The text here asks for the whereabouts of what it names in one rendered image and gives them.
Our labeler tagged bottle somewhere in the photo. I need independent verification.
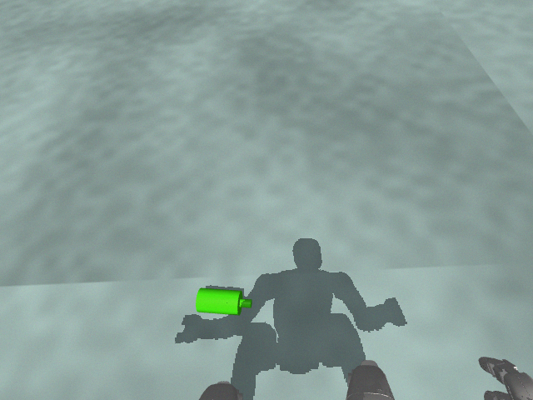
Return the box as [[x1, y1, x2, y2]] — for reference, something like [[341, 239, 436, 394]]
[[196, 288, 252, 315]]

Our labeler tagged right robot hand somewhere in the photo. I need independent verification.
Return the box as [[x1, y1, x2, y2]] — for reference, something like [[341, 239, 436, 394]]
[[479, 357, 533, 400]]

